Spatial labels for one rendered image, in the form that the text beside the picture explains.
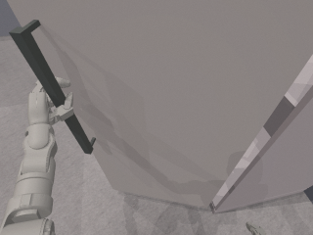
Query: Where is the fridge door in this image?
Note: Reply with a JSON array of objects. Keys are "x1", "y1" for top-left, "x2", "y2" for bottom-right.
[{"x1": 7, "y1": 0, "x2": 313, "y2": 209}]

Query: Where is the robot left upper arm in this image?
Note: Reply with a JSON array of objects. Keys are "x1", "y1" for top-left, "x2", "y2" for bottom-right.
[{"x1": 0, "y1": 218, "x2": 56, "y2": 235}]

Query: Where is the left robot hand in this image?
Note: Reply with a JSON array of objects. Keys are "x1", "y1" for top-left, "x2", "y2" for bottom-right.
[{"x1": 27, "y1": 77, "x2": 74, "y2": 126}]

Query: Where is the robot left forearm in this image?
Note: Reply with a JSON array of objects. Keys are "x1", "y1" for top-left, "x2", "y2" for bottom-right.
[{"x1": 0, "y1": 123, "x2": 58, "y2": 234}]

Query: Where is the handle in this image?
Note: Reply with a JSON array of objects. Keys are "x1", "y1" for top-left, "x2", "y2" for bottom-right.
[{"x1": 9, "y1": 20, "x2": 96, "y2": 155}]

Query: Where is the right robot hand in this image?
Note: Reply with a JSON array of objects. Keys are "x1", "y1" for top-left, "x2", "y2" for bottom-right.
[{"x1": 246, "y1": 221, "x2": 266, "y2": 235}]

